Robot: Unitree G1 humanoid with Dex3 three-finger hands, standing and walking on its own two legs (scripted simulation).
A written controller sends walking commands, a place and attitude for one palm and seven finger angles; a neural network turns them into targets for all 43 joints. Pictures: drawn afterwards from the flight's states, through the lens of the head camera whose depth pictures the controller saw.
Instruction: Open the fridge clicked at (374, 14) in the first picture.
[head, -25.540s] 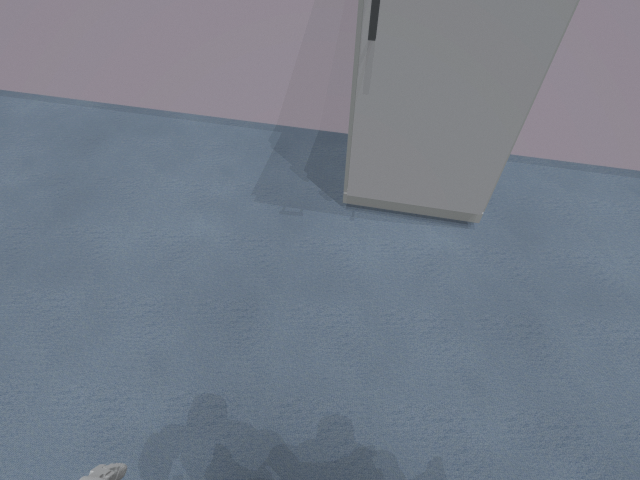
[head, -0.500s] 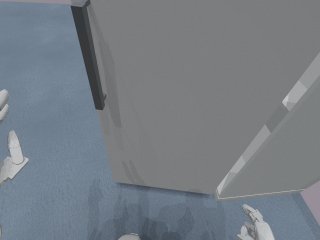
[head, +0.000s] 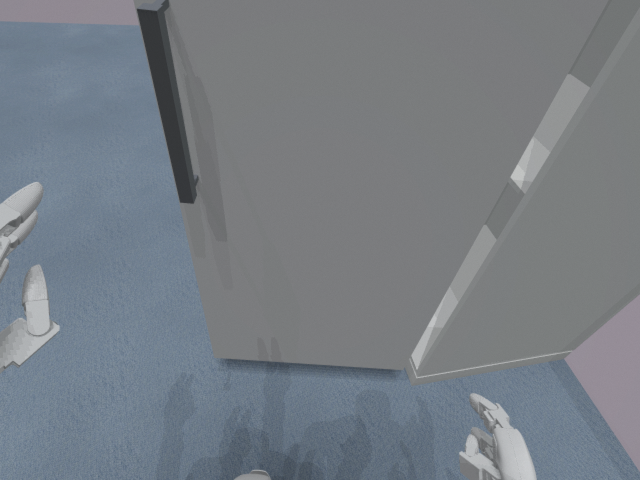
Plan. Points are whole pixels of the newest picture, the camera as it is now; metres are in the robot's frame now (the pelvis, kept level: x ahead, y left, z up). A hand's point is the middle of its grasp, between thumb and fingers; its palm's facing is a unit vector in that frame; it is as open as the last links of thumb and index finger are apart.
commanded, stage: step back with the hand held close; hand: left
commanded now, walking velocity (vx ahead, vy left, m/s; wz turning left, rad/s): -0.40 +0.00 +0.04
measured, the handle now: (177, 113) +0.56 +0.26 +0.17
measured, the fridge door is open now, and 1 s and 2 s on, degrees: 77 77 77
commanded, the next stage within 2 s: stop stepping back and stand still in 0.04 s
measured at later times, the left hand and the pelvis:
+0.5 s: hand out of the picture +0.08 +0.31 +0.18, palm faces +0.49 -0.78 -0.39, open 7.4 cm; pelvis -0.10 +0.03 +0.01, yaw +0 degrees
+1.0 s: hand out of the picture +0.09 +0.33 +0.11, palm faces +0.44 -0.76 -0.47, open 7.4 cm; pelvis -0.11 +0.05 +0.00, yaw +7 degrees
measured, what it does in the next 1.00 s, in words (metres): walks backwards: left foot, then right foot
